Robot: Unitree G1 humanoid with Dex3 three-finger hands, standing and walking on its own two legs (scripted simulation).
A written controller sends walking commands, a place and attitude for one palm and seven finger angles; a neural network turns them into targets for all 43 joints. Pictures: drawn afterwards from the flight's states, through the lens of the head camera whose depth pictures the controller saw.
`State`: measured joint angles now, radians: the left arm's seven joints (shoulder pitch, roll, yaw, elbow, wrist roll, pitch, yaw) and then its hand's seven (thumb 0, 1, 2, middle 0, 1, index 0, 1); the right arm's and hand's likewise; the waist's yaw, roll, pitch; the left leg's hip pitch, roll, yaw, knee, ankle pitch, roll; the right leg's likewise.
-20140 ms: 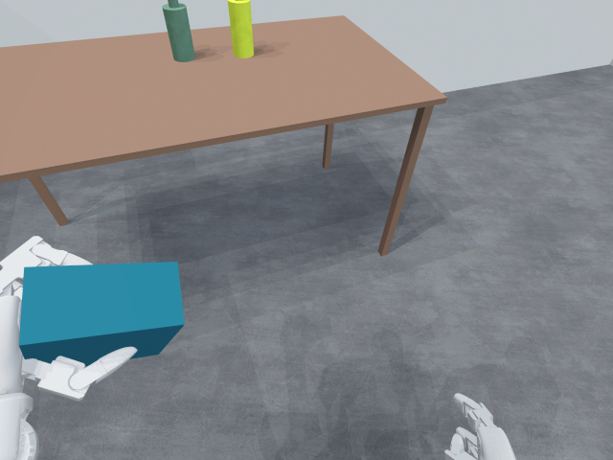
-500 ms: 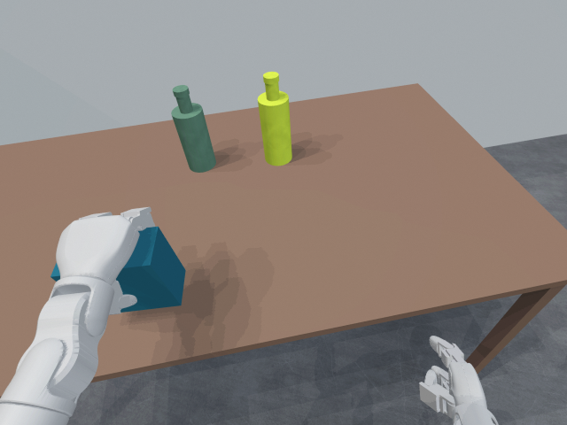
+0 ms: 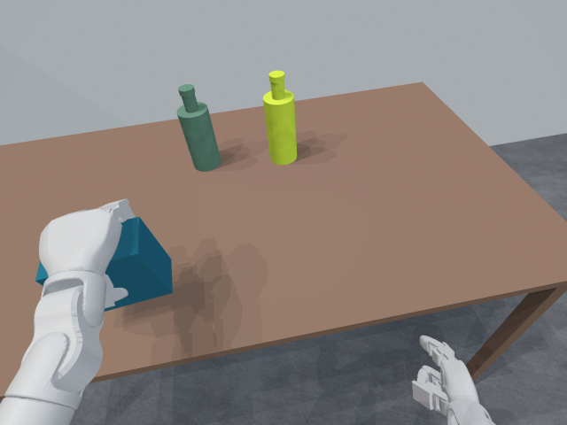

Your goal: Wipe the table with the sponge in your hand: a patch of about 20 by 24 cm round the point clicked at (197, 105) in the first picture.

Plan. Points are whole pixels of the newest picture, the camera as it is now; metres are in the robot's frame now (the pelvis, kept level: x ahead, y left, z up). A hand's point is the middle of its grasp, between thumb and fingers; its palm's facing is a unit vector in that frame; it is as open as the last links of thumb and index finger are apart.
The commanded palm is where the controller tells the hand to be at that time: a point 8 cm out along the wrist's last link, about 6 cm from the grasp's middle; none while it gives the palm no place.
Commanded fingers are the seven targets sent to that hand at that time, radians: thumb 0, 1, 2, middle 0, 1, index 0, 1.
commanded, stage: move the sponge above the wiping area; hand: left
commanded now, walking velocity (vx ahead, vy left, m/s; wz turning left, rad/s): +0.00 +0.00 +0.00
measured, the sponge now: (119, 274) +0.27 +0.31 +0.06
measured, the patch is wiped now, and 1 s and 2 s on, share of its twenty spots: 0.00 0.00 0.00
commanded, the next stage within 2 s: lower the sponge onto the table in 1.08 s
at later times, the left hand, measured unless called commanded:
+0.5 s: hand (102, 273) +0.25 +0.30 +0.10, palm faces +0.01 -0.04 -1.00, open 10.2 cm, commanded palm +0.23 +0.27 +0.16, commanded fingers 0.00 0.10 1.30 -1.20 -1.60 -1.20 -1.60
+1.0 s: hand (125, 283) +0.25 +0.28 +0.07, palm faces -0.11 -0.11 -0.99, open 10.2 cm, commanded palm +0.23 +0.27 +0.16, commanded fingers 0.00 0.10 1.30 -1.20 -1.60 -1.20 -1.60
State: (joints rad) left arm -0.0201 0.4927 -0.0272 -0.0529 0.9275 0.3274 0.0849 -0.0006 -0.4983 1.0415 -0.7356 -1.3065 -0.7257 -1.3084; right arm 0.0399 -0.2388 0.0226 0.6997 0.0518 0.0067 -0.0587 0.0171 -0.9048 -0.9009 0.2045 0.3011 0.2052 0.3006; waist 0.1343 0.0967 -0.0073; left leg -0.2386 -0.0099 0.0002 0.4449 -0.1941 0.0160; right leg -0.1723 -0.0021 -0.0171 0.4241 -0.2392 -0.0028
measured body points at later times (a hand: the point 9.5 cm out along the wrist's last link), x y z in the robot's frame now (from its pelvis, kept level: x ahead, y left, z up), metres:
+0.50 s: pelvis -0.01 -0.02 +0.00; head -0.01 -0.06 +0.45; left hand +0.25 +0.30 +0.15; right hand +0.24 -0.23 -0.09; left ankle +0.03 +0.11 -0.74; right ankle -0.01 -0.12 -0.74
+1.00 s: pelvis +0.00 -0.01 +0.00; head +0.01 -0.05 +0.45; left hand +0.26 +0.28 +0.13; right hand +0.24 -0.22 -0.09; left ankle +0.03 +0.11 -0.74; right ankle -0.01 -0.12 -0.74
